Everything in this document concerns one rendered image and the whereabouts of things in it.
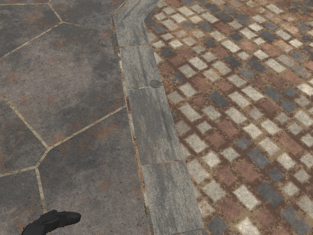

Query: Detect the robot left hand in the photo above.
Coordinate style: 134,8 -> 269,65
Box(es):
21,210 -> 81,235

